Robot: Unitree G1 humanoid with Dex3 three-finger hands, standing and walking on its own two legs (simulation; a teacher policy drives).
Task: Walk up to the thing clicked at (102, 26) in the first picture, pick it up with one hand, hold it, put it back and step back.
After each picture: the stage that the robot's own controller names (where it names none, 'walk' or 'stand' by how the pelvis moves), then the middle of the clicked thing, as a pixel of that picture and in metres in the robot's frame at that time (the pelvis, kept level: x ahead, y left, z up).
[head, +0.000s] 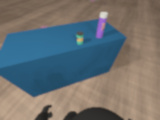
stand; (101, 26) +0.89 -0.05 +0.10
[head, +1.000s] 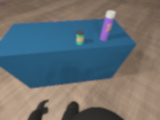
walk; (106, 27) +0.78 -0.06 +0.13
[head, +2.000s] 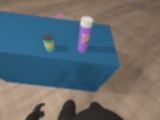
walk; (84, 36) +0.54 +0.12 +0.14
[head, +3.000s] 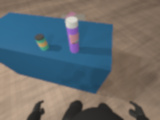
stand; (73, 37) +0.52 +0.18 +0.14
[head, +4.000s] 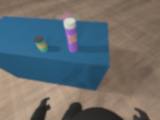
walk; (71, 37) +0.54 +0.19 +0.12
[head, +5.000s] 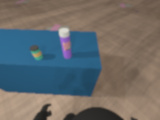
stand; (66, 45) +0.53 +0.23 +0.10
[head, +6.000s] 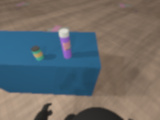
stand; (66, 45) +0.54 +0.23 +0.10
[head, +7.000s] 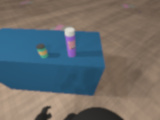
stand; (70, 43) +0.56 +0.20 +0.10
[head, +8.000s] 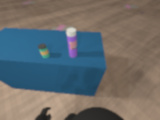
stand; (72, 44) +0.56 +0.19 +0.10
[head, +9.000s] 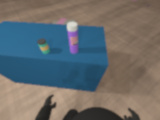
rise first; (73, 39) +0.57 +0.18 +0.10
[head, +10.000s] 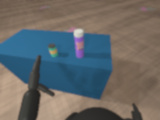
go down; (79, 44) +0.57 +0.17 +0.10
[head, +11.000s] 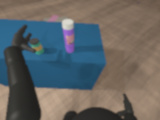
go down; (69, 38) +0.57 +0.16 +0.11
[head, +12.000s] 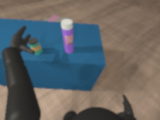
approach; (68, 38) +0.56 +0.16 +0.12
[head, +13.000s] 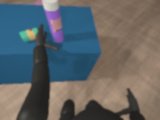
close in; (55, 23) +0.58 +0.19 +0.16
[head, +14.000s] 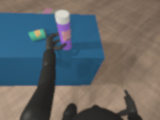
close; (64, 33) +0.53 +0.16 +0.16
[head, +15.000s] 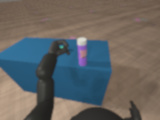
lift; (82, 53) +0.52 +0.12 +0.12
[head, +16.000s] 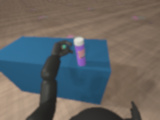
hold; (80, 53) +0.51 +0.13 +0.11
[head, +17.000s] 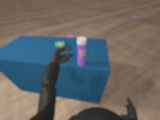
hold; (81, 52) +0.51 +0.12 +0.11
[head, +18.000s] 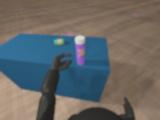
hold; (80, 51) +0.51 +0.13 +0.11
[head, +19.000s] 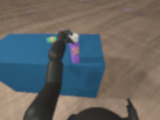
crouch; (74, 49) +0.52 +0.14 +0.11
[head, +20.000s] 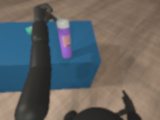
lower; (65, 40) +0.53 +0.14 +0.13
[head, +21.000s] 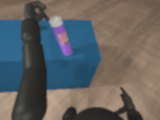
lower; (62, 38) +0.53 +0.15 +0.15
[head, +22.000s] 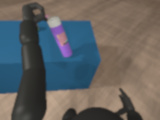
lower; (61, 39) +0.52 +0.16 +0.15
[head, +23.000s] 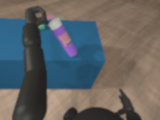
lower; (64, 39) +0.52 +0.16 +0.15
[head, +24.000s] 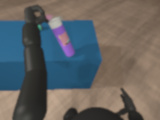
lower; (63, 39) +0.52 +0.15 +0.15
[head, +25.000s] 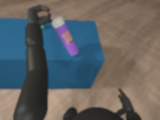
loosen; (66, 38) +0.53 +0.14 +0.15
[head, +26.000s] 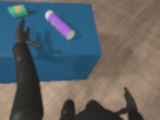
sink last; (59, 24) +0.66 +0.17 +0.07
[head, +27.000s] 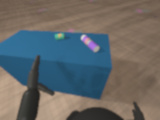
sink last; (89, 42) +0.74 +0.10 +0.04
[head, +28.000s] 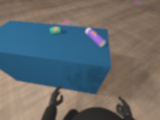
stand; (94, 36) +0.77 +0.01 +0.02
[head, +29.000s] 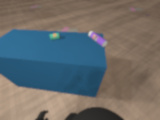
stand; (97, 38) +0.85 -0.02 +0.01
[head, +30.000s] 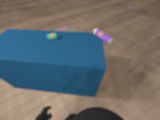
stand; (102, 35) +0.89 -0.09 +0.01
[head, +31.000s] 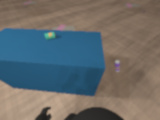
stand; (117, 66) +0.95 -0.47 -0.62
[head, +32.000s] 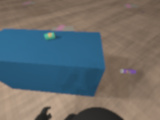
stand; (127, 71) +0.97 -0.71 -0.75
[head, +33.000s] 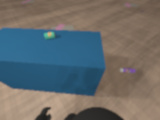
stand; (127, 70) +0.98 -0.71 -0.75
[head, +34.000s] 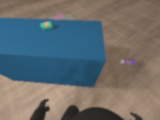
walk; (128, 61) +1.02 -0.69 -0.74
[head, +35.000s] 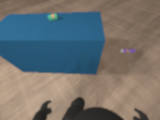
walk; (127, 50) +1.28 -0.64 -0.73
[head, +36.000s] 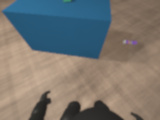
walk; (129, 42) +1.49 -0.78 -0.72
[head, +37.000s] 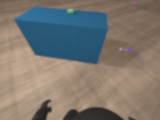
stand; (125, 49) +1.58 -0.78 -0.74
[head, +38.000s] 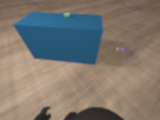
stand; (122, 49) +1.63 -0.74 -0.75
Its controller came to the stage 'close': yes
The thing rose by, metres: 0.00
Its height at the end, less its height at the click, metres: -0.85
